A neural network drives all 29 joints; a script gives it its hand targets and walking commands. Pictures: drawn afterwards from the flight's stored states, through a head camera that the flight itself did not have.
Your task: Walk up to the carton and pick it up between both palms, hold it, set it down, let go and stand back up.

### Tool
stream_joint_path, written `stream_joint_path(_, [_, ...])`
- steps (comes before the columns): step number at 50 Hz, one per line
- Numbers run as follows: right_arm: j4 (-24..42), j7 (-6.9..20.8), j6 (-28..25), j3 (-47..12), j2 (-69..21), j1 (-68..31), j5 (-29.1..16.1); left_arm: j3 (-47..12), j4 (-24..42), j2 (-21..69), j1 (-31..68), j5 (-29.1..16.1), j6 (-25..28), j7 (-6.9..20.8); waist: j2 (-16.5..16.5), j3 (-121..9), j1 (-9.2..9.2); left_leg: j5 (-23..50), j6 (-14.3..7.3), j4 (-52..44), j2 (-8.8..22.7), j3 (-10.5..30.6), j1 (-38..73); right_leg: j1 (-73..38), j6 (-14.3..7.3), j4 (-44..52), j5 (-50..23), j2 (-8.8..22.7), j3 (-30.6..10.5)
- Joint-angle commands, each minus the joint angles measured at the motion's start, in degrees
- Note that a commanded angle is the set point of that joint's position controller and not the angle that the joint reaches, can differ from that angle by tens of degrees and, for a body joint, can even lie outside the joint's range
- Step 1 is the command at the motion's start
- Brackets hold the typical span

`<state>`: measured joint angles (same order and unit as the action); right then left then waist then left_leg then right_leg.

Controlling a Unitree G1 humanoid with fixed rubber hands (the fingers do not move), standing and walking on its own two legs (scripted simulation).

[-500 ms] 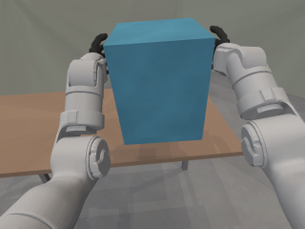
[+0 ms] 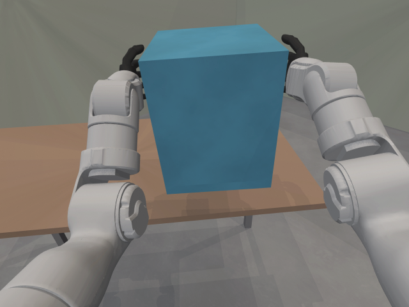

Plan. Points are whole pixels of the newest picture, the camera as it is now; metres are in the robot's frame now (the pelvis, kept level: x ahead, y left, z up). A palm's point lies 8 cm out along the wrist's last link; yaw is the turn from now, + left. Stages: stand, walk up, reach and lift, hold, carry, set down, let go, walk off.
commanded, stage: set down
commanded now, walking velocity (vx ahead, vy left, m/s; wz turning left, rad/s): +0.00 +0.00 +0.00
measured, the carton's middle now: (212, 107) +0.39 +0.00 +0.28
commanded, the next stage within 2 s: none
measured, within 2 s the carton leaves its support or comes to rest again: neither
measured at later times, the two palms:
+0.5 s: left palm (129, 77) +0.41 +0.16 +0.33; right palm (282, 69) +0.41 -0.13 +0.34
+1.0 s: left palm (131, 91) +0.41 +0.16 +0.31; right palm (277, 93) +0.41 -0.13 +0.29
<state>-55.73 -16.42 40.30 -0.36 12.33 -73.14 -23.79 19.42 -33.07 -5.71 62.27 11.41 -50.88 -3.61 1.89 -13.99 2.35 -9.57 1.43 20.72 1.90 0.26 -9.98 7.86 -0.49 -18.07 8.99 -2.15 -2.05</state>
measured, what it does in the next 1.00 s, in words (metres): stands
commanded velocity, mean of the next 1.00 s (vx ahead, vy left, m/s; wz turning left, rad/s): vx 0.00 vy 0.00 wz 0.00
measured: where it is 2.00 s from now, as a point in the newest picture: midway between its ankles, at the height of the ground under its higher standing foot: outside the picture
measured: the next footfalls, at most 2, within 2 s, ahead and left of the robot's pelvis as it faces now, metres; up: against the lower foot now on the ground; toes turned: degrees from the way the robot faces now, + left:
none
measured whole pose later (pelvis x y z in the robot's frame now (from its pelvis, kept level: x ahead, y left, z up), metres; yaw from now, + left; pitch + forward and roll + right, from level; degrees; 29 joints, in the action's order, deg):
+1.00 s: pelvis +0.00 +0.00 +0.00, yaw +0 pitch -1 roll -1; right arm -68.0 -13.0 23.2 6.0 8.9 -74.8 -17.9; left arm 21.3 -47.0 -8.7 67.7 9.8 -36.4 -4.8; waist 1.1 -7.5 2.3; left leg -10.2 0.9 21.4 1.9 0.4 -10.0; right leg 7.0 -0.2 -16.9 8.7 -2.2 -2.0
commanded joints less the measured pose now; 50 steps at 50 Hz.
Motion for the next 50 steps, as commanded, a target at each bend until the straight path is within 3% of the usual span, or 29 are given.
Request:
stream_joint_path(1, [19.4,7.3,-1.3,-5.2,-42.2,-49.0,-12.5,-14.9,11.4,32.3,61.1,-16.0,5.0,7.6,-2.5,-18.6,2.95,7.2,-1.3,1.0,-4.5,3.6,7.4,-6.1,2.9,2.5,-12.6,-1.2,-0.7])
stream_joint_path(5, [16.9,7.4,-3.7,-3.7,-41.9,-54.0,-11.0,-14.4,7.8,32.2,63.1,-16.1,6.9,6.9,-2.0,-17.3,2.41,6.1,-1.3,1.0,-4.1,3.6,6.6,-1.9,2.8,3.1,-10.0,-1.0,-0.1])
stream_joint_path(7, [13.1,8.1,-5.5,-1.9,-41.7,-55.5,-9.1,-13.0,3.4,31.8,63.4,-15.2,8.4,7.0,-1.7,-13.6,1.88,2.9,-1.4,0.1,-3.6,3.2,5.5,0.6,2.4,4.3,-4.3,-0.8,0.1])
stream_joint_path(11, [-0.3,10.4,-8.6,3.3,-38.6,-50.7,-1.3,-4.7,-11.1,26.5,57.1,-8.7,10.8,8.5,-3.1,-1.9,0.52,-8.8,-2.5,-4.5,-2.2,1.2,2.5,3.7,2.2,6.8,10.0,0.0,0.5])
stream_joint_path(15, [-7.9,11.3,-11.0,7.2,-32.4,-44.9,4.0,0.7,-17.8,21.9,49.3,-2.2,12.5,10.1,-4.3,0.1,0.59,-8.7,-3.5,-5.9,-1.9,-0.3,3.9,1.3,2.6,6.9,9.1,-0.2,1.3])
stream_joint_path(20, [-5.1,10.8,-15.2,6.3,-29.9,-46.2,4.1,-2.6,-13.6,22.8,47.3,-2.2,14.8,9.9,-2.8,-6.8,1.19,5.0,-2.0,-3.8,-2.2,-0.7,10.0,-2.7,3.4,5.5,-5.5,-0.8,2.9])
stream_joint_path(25, [7.7,9.4,-19.4,0.0,-33.8,-49.4,-2.9,-14.5,1.4,32.0,51.7,-10.2,17.6,6.8,2.3,-27.0,2.36,29.1,2.3,3.9,-2.8,1.3,21.3,-7.1,2.2,2.3,-25.5,-2.0,3.9])
stream_joint_path(28, [13.9,8.9,-20.8,-3.1,-35.7,-50.0,-6.5,-20.8,7.9,37.4,52.9,-14.2,18.2,4.6,6.4,-33.5,3.20,39.1,4.8,8.2,-2.4,3.2,27.3,-3.7,1.1,2.2,-29.0,-2.6,4.4])
stream_joint_path(30, [16.7,9.0,-21.3,-4.5,-36.1,-50.3,-7.9,-23.6,9.5,40.0,52.6,-16.1,17.9,3.6,6.9,-33.0,3.62,41.4,5.6,9.5,-1.8,3.9,28.3,-2.0,0.2,3.1,-28.4,-2.5,4.4])
stream_joint_path(32, [16.4,9.0,-20.8,-5.4,-36.1,-49.5,-8.2,-23.2,7.7,40.1,50.8,-16.0,17.0,3.4,6.0,-28.0,3.67,37.5,5.3,8.8,-2.0,3.9,25.5,-2.3,0.0,3.7,-26.6,-2.2,4.0])
stream_joint_path(35, [11.9,9.1,-19.1,-5.0,-35.9,-48.3,-6.5,-17.6,1.1,36.9,47.0,-13.0,15.8,4.4,3.5,-17.7,2.24,25.2,3.3,5.1,-2.5,3.0,18.8,-3.8,0.9,3.9,-20.9,-1.4,3.2])
stream_joint_path(39, [5.3,10.1,-18.2,-2.0,-33.8,-47.1,-2.1,-8.5,-6.7,30.7,44.3,-7.9,15.5,6.4,-0.9,-8.6,0.10,13.5,0.4,0.9,-2.4,1.5,13.3,-4.2,2.4,4.6,-12.5,-0.8,2.7])
stream_joint_path(43, [1.4,11.6,-19.3,3.0,-32.6,-49.1,3.7,-2.9,-12.2,26.5,46.3,-5.0,17.1,7.0,-4.2,-4.1,-1.76,2.7,-1.9,-2.7,-2.1,0.4,9.3,-1.7,2.8,5.4,-0.8,-0.6,3.0])
stream_joint_path(46, [0.5,12.9,-21.2,6.7,-31.9,-50.8,7.1,-3.3,-12.9,26.7,49.6,-5.0,18.9,6.2,-3.8,-6.3,-1.67,-2.1,-2.0,-4.2,-1.8,0.0,8.0,0.1,2.2,5.2,3.9,-0.8,4.0])
stream_joint_path(50, [0.8,14.4,-24.3,8.6,-32.9,-52.2,9.2,-7.7,-10.4,29.5,54.4,-7.4,22.5,4.0,-1.8,-15.5,-1.19,1.0,-0.5,-3.3,-1.7,0.4,12.0,0.9,1.2,4.1,0.9,-1.3,5.4])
